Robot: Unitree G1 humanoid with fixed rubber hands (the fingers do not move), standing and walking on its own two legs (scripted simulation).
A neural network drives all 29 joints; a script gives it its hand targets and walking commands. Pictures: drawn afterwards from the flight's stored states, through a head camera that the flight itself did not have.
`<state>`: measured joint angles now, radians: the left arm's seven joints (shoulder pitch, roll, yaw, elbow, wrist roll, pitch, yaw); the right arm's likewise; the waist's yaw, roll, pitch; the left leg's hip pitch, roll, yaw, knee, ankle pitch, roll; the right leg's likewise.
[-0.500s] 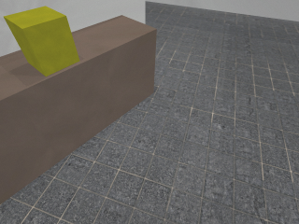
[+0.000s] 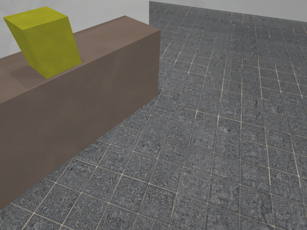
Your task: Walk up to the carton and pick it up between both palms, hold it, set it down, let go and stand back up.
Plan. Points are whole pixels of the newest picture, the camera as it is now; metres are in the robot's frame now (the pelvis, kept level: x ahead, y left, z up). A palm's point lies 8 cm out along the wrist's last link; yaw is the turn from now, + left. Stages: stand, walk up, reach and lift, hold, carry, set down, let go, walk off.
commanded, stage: stand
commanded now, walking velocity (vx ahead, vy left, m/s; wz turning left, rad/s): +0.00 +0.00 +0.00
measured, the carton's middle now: (46, 42) +0.98 +0.56 +0.01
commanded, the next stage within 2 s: walk up in 0.80 s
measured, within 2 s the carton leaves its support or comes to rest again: neither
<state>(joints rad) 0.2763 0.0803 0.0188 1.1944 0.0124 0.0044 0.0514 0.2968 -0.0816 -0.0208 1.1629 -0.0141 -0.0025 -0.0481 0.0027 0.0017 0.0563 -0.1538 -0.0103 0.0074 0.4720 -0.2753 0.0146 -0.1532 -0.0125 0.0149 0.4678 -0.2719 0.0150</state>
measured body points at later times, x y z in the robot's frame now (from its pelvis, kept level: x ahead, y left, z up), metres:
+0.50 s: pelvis +0.01 +0.00 +0.00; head +0.01 +0.00 +0.45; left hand -0.02 +0.20 -0.17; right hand -0.02 -0.19 -0.17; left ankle -0.01 +0.11 -0.74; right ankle -0.01 -0.13 -0.74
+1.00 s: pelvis +0.01 +0.00 +0.00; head +0.02 +0.00 +0.45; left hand -0.02 +0.19 -0.17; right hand -0.02 -0.19 -0.16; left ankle -0.01 +0.11 -0.74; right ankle -0.01 -0.13 -0.74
